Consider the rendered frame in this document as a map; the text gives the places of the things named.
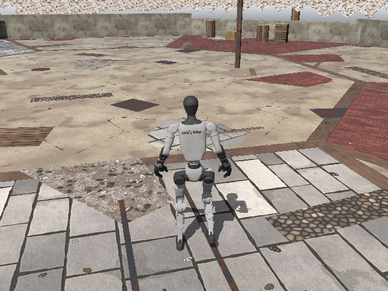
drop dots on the humanoid robot head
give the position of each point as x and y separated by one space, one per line
191 105

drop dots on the robot left forearm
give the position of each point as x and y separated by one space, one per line
161 159

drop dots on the robot right upper arm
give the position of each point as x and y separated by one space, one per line
211 127

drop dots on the robot left hand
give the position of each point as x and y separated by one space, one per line
157 169

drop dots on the robot right hand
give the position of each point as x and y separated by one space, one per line
228 169

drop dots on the robot right foot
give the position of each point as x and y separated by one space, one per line
210 238

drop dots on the robot left upper arm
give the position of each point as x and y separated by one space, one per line
173 128

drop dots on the robot right forearm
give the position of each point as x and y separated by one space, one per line
222 157

